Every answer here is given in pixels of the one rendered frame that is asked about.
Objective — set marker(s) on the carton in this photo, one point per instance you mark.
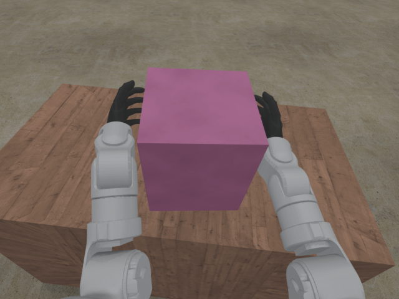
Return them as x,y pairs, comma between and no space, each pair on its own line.
200,139

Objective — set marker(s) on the right robot forearm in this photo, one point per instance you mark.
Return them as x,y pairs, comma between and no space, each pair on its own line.
304,230

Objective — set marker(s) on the right robot hand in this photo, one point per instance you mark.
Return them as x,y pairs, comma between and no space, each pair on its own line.
270,115

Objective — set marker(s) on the robot left upper arm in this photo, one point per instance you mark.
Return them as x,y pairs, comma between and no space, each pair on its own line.
121,274

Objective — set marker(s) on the left robot hand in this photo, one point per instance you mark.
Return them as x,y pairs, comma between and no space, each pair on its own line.
119,111

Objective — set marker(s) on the left robot forearm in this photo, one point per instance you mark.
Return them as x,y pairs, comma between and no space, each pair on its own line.
114,190

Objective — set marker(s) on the pedestal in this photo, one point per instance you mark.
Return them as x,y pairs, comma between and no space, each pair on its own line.
45,206

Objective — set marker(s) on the robot right upper arm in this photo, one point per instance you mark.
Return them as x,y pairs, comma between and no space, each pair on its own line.
323,277

